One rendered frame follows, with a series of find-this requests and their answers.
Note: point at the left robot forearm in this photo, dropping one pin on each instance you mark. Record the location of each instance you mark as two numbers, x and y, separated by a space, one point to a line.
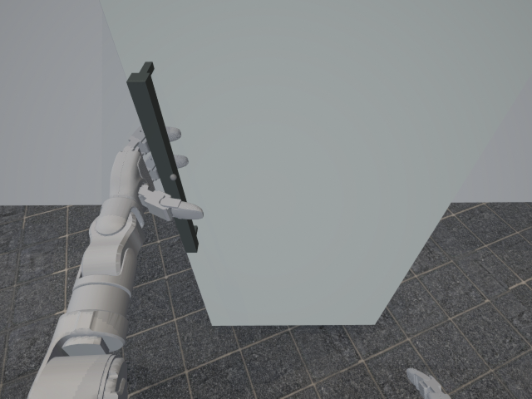
95 321

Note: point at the left robot upper arm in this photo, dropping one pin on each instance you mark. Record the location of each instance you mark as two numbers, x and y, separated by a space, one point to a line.
83 377

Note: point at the fridge door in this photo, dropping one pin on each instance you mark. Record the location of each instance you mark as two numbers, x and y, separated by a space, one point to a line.
325 138

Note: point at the robot right hand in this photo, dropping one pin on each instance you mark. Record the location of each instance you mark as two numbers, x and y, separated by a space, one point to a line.
428 386

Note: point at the robot left hand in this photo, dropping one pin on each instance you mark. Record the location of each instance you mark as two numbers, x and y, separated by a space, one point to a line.
130 172

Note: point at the handle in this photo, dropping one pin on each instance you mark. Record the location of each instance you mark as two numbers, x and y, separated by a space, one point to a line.
148 109

